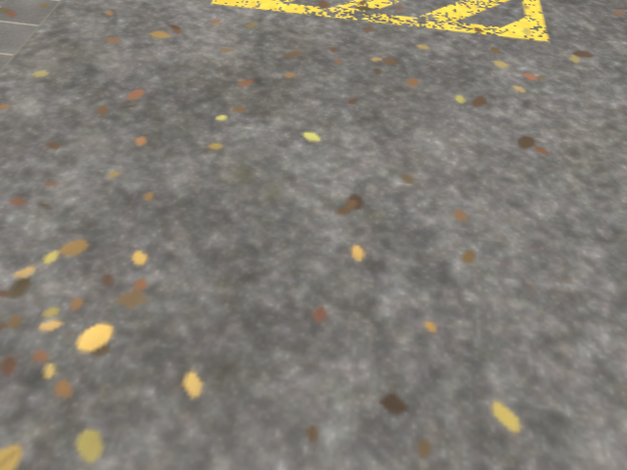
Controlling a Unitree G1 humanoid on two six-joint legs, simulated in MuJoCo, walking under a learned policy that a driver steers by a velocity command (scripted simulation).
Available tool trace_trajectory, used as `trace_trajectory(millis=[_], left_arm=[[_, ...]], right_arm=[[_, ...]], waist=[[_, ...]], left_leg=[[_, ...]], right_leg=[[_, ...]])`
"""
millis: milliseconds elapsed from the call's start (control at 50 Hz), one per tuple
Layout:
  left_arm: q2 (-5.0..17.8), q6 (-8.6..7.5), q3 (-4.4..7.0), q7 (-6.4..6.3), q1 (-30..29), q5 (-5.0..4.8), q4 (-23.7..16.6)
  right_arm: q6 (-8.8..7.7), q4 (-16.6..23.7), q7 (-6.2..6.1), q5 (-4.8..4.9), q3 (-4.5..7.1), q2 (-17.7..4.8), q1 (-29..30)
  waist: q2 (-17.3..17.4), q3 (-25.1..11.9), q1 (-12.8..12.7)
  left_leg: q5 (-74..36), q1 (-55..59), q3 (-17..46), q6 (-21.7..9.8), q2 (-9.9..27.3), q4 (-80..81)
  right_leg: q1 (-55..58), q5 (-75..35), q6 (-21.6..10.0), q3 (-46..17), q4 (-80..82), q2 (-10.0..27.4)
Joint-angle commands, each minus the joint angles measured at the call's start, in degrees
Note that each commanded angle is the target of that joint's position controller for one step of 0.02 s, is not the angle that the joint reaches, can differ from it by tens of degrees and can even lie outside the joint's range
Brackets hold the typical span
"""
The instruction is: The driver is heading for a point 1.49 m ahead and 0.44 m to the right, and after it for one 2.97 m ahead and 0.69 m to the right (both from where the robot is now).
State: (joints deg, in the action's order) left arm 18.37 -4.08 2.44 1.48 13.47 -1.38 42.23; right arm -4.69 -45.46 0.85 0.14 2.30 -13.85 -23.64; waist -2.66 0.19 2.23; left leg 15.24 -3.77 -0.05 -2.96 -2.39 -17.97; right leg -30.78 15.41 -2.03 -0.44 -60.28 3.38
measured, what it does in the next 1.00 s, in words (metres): walks ahead: right foot, then left foot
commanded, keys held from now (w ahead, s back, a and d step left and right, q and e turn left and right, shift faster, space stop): w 0.88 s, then w+e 0.12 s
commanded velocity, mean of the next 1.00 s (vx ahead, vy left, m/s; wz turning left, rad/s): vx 0.48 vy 0.00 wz -0.02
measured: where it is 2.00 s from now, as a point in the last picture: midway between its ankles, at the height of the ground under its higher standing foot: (344, 252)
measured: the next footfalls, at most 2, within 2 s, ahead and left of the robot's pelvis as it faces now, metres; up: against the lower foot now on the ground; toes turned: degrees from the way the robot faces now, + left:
right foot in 0.26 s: +0.34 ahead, -0.14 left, +0.00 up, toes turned -1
left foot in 0.82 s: +0.64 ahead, +0.09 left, +0.00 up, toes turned +1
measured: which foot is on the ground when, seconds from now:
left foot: down 0.00-0.28, up 0.30-0.80, down 0.82-1.00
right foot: up 0.00-0.24, down 0.26-0.82, up 0.84-1.00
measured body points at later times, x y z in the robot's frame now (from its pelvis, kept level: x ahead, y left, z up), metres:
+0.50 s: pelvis +0.28 -0.06 +0.00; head +0.30 -0.07 +0.45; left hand +0.34 +0.21 -0.12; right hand +0.41 -0.34 -0.11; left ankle +0.31 +0.10 -0.67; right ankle +0.30 -0.14 -0.75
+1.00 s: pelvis +0.56 +0.00 +0.00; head +0.59 +0.01 +0.45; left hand +0.65 +0.28 -0.13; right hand +0.67 -0.27 -0.11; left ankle +0.60 +0.09 -0.75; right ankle +0.53 -0.16 -0.66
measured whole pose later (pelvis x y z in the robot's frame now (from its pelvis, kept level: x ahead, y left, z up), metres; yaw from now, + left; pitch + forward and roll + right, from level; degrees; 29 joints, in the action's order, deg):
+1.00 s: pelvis +0.56 +0.00 +0.00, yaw -2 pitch +1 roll +1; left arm 17.8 -3.5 2.5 0.4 16.4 -1.7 46.8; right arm -5.5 -44.4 1.6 -0.4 2.5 -15.2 -13.1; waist -2.5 2.1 0.1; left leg 8.7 -14.1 -4.3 -3.5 -2.3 -21.9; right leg -28.6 17.9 -1.4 -3.0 -64.5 3.8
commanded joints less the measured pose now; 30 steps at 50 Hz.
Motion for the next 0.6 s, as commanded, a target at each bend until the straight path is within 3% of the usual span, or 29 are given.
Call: trace_trajectory(millis=[20, 80, 120, 180, 220, 240, 260, 280, 300, 320, 340, 360, 380, 400, 460, 520, 600], left_arm=[[1.25, -0.95, -0.02, 1.00, -7.54, 0.63, -6.11], [-0.41, -1.42, -0.93, 1.36, -13.98, 0.47, -8.37], [0.37, -1.59, -0.77, 1.53, -16.49, 0.16, -9.28], [2.37, -1.83, -0.04, 1.82, -16.72, -0.03, -9.93], [4.29, -1.73, 0.90, 1.56, -12.69, 0.23, -9.13], [5.84, -1.47, 1.88, 1.11, -6.48, 0.28, -7.52], [7.65, -1.04, 2.97, 0.41, 2.47, 0.20, -5.02], [11.75, -0.45, 3.83, -0.43, 11.87, 0.73, -3.39], [13.95, -0.75, 3.90, 0.47, 12.41, 1.59, -2.43], [7.74, -0.88, 2.62, 0.39, 9.78, 0.90, -2.96], [6.10, -0.97, 2.08, 0.20, 5.48, 0.68, -3.12], [5.85, -1.08, 1.97, 0.25, 2.12, 1.03, -3.34], [4.96, -1.31, 1.82, 0.46, 0.03, 1.69, -3.40], [3.99, -1.65, 1.58, 0.50, -0.92, 2.38, -3.33], [3.59, -2.81, 1.61, 0.60, -0.54, 1.42, -1.67], [5.27, -2.73, 2.01, -0.02, 1.83, 1.26, 0.04], [6.65, -1.78, 2.15, -0.78, 5.11, 0.71, 1.53]], right_arm=[[-0.18, 2.95, -0.68, 0.45, 1.69, -8.55, 0.10], [0.22, 2.01, -1.46, 0.28, 1.87, -10.33, -0.99], [0.18, 0.89, -1.56, 0.59, 2.11, -11.37, -2.72], [0.32, -0.22, -1.59, 1.25, 2.46, -11.78, -2.07], [0.81, -0.30, -1.69, 0.85, 2.94, -12.97, -0.96], [1.31, -0.22, -1.77, 0.55, 3.04, -13.26, -0.19], [1.73, 0.10, -1.98, 0.13, 2.65, -12.51, -0.09], [1.73, 1.45, -2.17, -1.40, 1.29, -8.85, -1.95], [0.65, 1.30, -1.42, 0.17, -0.66, -1.26, -11.58], [-0.38, 0.71, -0.94, 1.72, 0.75, -8.53, -5.50], [-0.92, 2.80, -0.69, 2.84, 1.58, -11.11, 1.50], [-1.30, 3.53, -1.06, 2.19, 1.28, -10.42, 4.67], [-1.28, 3.62, -1.27, 1.16, 1.48, -9.86, 5.76], [-0.83, 3.23, -1.21, 0.93, 1.50, -9.19, 4.19], [0.75, 2.70, -1.56, 0.54, 1.11, -7.08, 3.28], [0.86, 5.14, -1.76, -0.27, 0.85, -6.70, 10.07], [-0.43, 7.01, -0.84, -0.02, 0.07, -5.00, 18.04]], waist=[[6.48, 4.42, 0.85], [7.17, 5.96, 2.58], [7.75, 6.81, 3.00], [7.90, 6.90, 0.82], [8.96, 2.81, -2.14], [9.22, -1.74, -5.69], [8.43, -7.60, -9.96], [-0.39, -16.18, -11.97], [-16.98, -24.57, -5.57], [-9.01, -17.98, -8.05], [-4.47, -8.49, -7.41], [1.56, -4.38, -5.56], [2.06, -1.95, -3.83], [-0.02, -2.32, -2.02], [-0.77, -0.99, -0.54], [0.42, 2.36, -2.08], [0.90, 3.43, -5.25]], left_leg=[[-17.40, 5.67, 11.08, -9.22, 13.57, 9.94], [-17.21, 0.73, 6.63, -8.24, 11.76, 11.39], [-15.93, 0.03, 6.55, -8.17, 13.08, 12.24], [-21.04, 4.97, 6.27, -6.68, 15.92, 9.94], [-37.10, 8.44, 5.24, -5.22, 16.11, 3.36], [-46.73, 8.36, 3.83, -4.24, 14.76, -4.67], [-48.12, 3.26, 2.12, -2.54, 12.26, -16.26], [-26.31, -10.09, 0.68, -0.80, 8.45, -35.58], [17.35, -28.19, 5.83, 1.91, -2.43, -53.71], [16.72, -34.50, 10.07, 1.23, 0.64, -58.93], [11.04, -37.40, 7.58, 0.63, 3.56, -58.30], [5.70, -35.21, 6.04, 0.57, 6.49, -55.51], [2.54, -33.12, 5.67, 0.81, 8.34, -52.57], [0.30, -29.66, 6.25, 0.93, 9.86, -51.27], [-1.37, -28.78, 5.12, 2.40, 11.05, -46.90], [-8.81, -34.59, 4.50, 4.24, 11.75, -38.14], [-21.08, -32.77, 2.03, 4.26, 9.56, -22.05]], right_leg=[[-13.93, -6.06, 2.21, 0.48, 7.60, 2.17], [-7.49, -14.56, 3.32, 2.57, 21.14, 0.17], [-4.01, -17.69, 2.86, 2.71, 25.63, -1.01], [-3.06, -17.13, 0.10, 0.83, 29.43, -1.21], [2.95, -13.67, -2.03, 2.04, 29.52, -3.30], [11.11, -12.75, -3.56, 3.59, 29.72, -5.13], [24.22, -13.28, -5.05, 3.77, 29.23, -4.97], [41.94, -11.89, -8.38, -10.66, 27.27, 7.12], [55.33, 7.61, -17.29, -41.52, 38.66, 18.59], [50.19, 16.13, -14.71, -43.71, 44.95, 16.84], [41.46, 13.06, -12.57, -34.05, 45.66, 15.44], [33.12, 4.88, -11.62, -27.60, 46.52, 13.46], [27.09, -2.29, -11.43, -22.39, 47.55, 11.15], [23.68, -5.69, -11.36, -19.20, 49.04, 9.63], [19.21, -10.17, -12.85, -13.38, 52.72, 8.41], [19.58, -12.93, -13.05, -9.92, 54.75, 7.86], [21.64, -15.71, -10.32, -4.55, 54.50, 5.46]])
